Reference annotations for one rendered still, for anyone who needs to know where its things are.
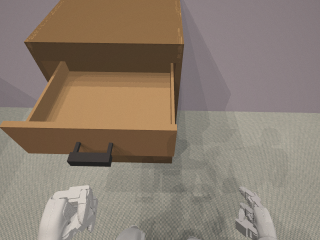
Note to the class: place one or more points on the left robot hand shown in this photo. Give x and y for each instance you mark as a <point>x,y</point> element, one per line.
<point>76,205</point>

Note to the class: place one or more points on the robot left shin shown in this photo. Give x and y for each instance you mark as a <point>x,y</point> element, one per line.
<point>134,226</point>

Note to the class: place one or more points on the drawer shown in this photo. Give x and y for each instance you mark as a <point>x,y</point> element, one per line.
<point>129,104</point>

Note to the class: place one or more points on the left robot thigh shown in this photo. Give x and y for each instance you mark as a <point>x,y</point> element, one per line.
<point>131,234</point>

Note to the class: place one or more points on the right robot hand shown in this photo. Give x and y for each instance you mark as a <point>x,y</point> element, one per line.
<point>259,223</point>

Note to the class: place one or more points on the handle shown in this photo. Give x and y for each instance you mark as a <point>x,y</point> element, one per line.
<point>90,159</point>

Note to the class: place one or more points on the cabinet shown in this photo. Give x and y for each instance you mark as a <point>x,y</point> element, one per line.
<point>128,31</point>

